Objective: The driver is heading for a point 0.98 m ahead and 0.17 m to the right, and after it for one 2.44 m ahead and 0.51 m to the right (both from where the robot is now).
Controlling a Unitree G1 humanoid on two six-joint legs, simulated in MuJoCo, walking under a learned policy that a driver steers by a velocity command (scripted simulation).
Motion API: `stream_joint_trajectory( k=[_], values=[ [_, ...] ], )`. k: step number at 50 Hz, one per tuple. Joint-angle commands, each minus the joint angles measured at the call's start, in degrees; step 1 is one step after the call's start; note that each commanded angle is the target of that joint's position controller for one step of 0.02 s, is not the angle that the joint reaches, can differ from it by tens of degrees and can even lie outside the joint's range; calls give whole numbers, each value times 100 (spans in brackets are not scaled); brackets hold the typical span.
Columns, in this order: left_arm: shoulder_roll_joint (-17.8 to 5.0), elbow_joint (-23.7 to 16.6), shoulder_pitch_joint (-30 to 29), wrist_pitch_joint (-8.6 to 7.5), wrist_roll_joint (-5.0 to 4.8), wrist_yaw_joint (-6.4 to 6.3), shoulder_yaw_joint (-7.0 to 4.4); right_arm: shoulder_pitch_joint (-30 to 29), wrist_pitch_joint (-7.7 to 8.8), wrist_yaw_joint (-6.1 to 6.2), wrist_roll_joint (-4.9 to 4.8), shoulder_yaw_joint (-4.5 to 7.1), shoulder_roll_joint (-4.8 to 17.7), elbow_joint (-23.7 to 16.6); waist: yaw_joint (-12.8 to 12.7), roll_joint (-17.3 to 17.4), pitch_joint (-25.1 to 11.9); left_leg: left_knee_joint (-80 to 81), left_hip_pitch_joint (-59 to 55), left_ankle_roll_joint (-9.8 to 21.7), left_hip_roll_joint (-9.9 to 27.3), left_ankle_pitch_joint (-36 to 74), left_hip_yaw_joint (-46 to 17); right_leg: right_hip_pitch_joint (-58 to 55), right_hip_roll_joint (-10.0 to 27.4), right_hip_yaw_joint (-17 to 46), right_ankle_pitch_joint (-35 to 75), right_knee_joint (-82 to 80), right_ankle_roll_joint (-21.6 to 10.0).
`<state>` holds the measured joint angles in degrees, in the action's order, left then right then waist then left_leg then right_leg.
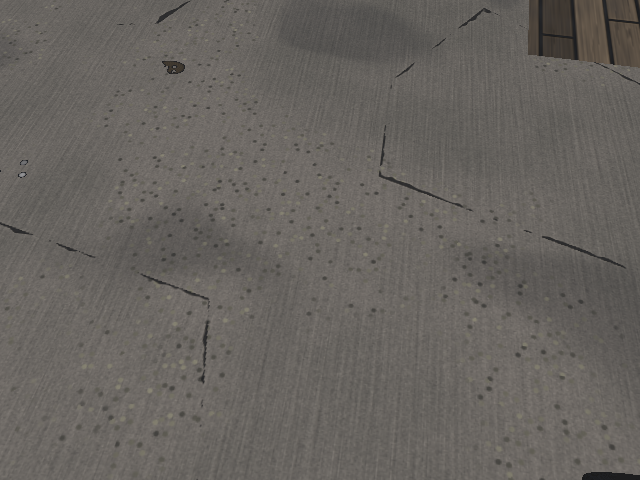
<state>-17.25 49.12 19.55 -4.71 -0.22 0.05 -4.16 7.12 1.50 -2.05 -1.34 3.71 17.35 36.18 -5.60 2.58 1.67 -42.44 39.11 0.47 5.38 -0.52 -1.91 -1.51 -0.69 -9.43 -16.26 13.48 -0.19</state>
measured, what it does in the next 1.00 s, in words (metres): walks ahead, turning right: left foot, then right foot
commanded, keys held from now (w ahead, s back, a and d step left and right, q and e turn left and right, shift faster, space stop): w+q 0.02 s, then w+e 0.98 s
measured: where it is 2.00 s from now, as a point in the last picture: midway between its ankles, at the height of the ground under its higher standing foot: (450, 303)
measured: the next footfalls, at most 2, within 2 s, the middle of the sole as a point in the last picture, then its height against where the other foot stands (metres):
left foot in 0.12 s outside the picture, level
right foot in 0.66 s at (420, 462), level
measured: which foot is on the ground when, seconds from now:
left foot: up 0.00-0.10, down 0.12-0.68, up 0.70-1.00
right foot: down 0.00-0.14, up 0.16-0.64, down 0.66-1.00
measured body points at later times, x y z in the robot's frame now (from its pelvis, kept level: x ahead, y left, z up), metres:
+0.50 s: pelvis +0.27 +0.05 +0.00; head +0.29 +0.04 +0.45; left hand +0.44 +0.30 -0.11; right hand +0.31 -0.24 -0.12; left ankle +0.20 +0.14 -0.74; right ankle +0.44 -0.13 -0.68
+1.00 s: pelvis +0.55 -0.04 +0.01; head +0.58 -0.08 +0.45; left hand +0.72 +0.20 -0.10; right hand +0.66 -0.36 -0.08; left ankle +0.79 +0.07 -0.68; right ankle +0.48 -0.10 -0.74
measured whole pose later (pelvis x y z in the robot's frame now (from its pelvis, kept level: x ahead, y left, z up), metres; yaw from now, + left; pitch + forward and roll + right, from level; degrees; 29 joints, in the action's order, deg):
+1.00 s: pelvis +0.55 -0.04 +0.01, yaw -23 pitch +2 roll +1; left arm -16.0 42.4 18.7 -2.5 -1.1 -0.4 -3.7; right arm 3.0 5.2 -0.1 0.3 3.3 16.7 40.1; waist -3.6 2.0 2.1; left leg -38.0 37.4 -4.0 4.5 -0.1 -5.9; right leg 8.1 -6.0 7.4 -13.2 20.0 -4.9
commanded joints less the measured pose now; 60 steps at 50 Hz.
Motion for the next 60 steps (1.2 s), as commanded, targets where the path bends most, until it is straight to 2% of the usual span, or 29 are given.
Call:
stream_joint_trajectory(
  k=[1,4,6,7,8,9,10,11,12,14,17,23,28,31,33,34,35,36,37,38,39,43,48,53,55,57,58,59,60],
  values=[
    [-1026,-307,-215,-16,-86,-21,-224,-650,73,-114,-17,-11,171,-654,95,-545,310,459,-29,172,-58,-76,220,-3,1645,437,2336,-320,-791],
    [-1190,-107,36,79,-175,0,-236,-448,84,-105,52,64,312,-721,427,-691,50,838,-1067,513,-536,-1011,500,-194,1744,383,4540,472,-754],
    [-1087,-62,9,105,-159,-25,-131,1131,66,10,68,353,871,-279,1335,-565,-841,1270,-3703,821,-663,-404,428,797,1389,77,4777,2486,-480],
    [-478,-288,378,9,15,50,102,1880,43,127,196,487,1559,-170,1332,609,-1857,1091,-6215,1565,1077,-302,-1875,3081,731,66,1672,4842,-126],
    [-420,-161,491,-112,-70,107,160,1967,59,137,149,398,1371,-198,1301,890,-2844,2027,-6560,2119,2005,-706,-3973,3873,35,1140,-1798,6157,-36],
    [-1002,-302,-123,-150,-299,134,-39,1737,100,94,171,275,1036,-164,1432,289,-2073,2210,-5839,1763,1778,-866,-3175,4319,305,1591,-1588,6470,-95],
    [-902,-462,-501,-148,-354,125,-20,1406,137,92,155,217,866,-89,1235,306,-1218,2333,-4951,1510,1497,-749,-2211,4468,560,1424,-1141,6192,-121],
    [-779,-443,-579,-105,-247,86,-8,1038,184,74,137,149,639,-24,979,163,-722,2551,-4160,1329,1206,-597,-1604,4312,772,1350,-714,5759,-83],
    [-749,-362,-429,-14,-168,53,-46,744,246,61,149,96,429,-27,752,319,-483,2797,-3581,1204,989,-487,-1133,3967,925,1393,-348,5479,-44],
    [-487,-190,-38,167,-164,28,-21,488,380,51,192,109,346,43,490,356,-364,3252,-2955,1197,894,-366,-684,3466,956,1401,122,5413,60],
    [-353,-267,-272,266,-162,-21,-32,480,495,104,272,150,381,251,438,153,-58,3513,-2872,1157,864,161,-24,3873,915,1598,759,4976,172],
    [-121,-568,-1195,186,-86,156,60,739,463,244,216,215,589,567,748,-25,270,3661,-3326,935,812,427,913,3967,749,1228,2228,3066,81],
    [-152,-1009,-1829,194,-86,333,90,1080,256,292,67,314,791,849,928,-61,468,3205,-4432,826,1158,1125,1161,4336,642,886,1502,2362,-236],
    [-414,-1090,-1390,235,-98,377,-50,919,112,360,22,377,1035,829,546,226,-46,2025,-4672,618,1129,3793,1381,3347,110,357,604,2354,-570],
    [-989,-736,202,269,-128,269,-376,809,64,401,6,323,989,776,-322,18,-924,-309,-3712,261,724,3655,1585,917,-299,447,883,1850,-966],
    [-1680,-656,660,306,-150,144,-560,1259,163,362,215,131,376,538,-84,-1342,-1474,-2472,-1402,-133,38,-128,1515,-1186,1090,2882,767,1741,-1759],
    [-1685,-860,517,222,-140,178,-489,1221,396,282,174,-15,143,405,95,-1501,-2319,-3749,18,-251,-948,-3422,166,-2183,1981,5748,-185,626,-2592],
    [-1221,-875,469,155,-88,206,-353,511,571,192,-67,100,619,279,-209,-869,-1906,-3878,659,-86,-584,-3082,-423,-1995,1909,5278,-268,286,-2227],
    [-1019,-878,224,105,-89,199,-298,238,664,174,-135,83,619,178,-77,-653,-1214,-3483,765,50,-331,-2579,-356,-1249,1705,4487,2,287,-1990],
    [-827,-936,-173,94,-106,189,-235,218,690,216,-6,91,591,237,209,-267,-730,-2927,495,56,-86,-2198,-312,-369,1445,3826,571,284,-1783],
    [-633,-1030,-471,89,-64,162,-171,278,649,247,116,145,666,286,419,-355,-532,-2508,64,14,68,-1942,-312,284,1249,3377,1144,200,-1686],
    [-757,-1151,-557,68,-36,45,-190,379,414,249,219,129,461,277,651,-465,-357,-1631,-439,-315,57,-1368,-142,1289,921,2696,2226,-90,-1693],
    [-872,-1041,-198,145,-97,-89,-227,-680,431,204,176,5,208,6,257,-717,-155,526,-791,-500,-327,340,-58,1635,504,2294,1584,12,-1286],
    [-837,-916,129,231,-138,-130,-236,-1045,554,70,76,76,471,-133,163,-830,-141,1402,-1085,-335,-506,299,-290,1054,807,3032,1024,564,-1141],
    [-803,-904,68,252,-95,-146,-238,-705,609,40,79,124,581,-39,335,-1005,-191,1472,-1353,-139,-459,-71,-236,782,976,3202,1285,891,-1049],
    [-497,-931,29,251,-50,-112,-128,269,671,79,189,246,792,208,815,-903,-757,1684,-2846,233,-316,-117,-198,928,554,2893,2015,2017,-783],
    [-218,-1021,169,244,57,-106,-6,1102,666,113,252,302,1080,286,1087,-196,-1592,1589,-4299,579,617,-371,-1267,1644,149,2416,933,3632,-571],
    [42,-1065,1087,179,-162,-98,63,1537,594,42,261,427,1499,599,665,1934,-1974,2328,-5751,1545,1657,-1833,-4090,3700,-606,1889,-1637,5375,-191],
    [-550,-909,904,157,-208,-110,-16,1422,586,7,78,293,910,515,860,1107,-1505,2628,-5558,1453,1641,-3163,-4437,4392,-232,2185,-1574,6003,-153]
  ],
)
Keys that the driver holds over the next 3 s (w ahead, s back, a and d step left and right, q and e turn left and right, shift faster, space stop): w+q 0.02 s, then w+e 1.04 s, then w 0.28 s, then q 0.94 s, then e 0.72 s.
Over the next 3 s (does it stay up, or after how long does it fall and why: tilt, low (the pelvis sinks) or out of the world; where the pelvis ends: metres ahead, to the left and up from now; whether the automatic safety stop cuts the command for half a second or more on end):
stays up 0.89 -0.20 -0.01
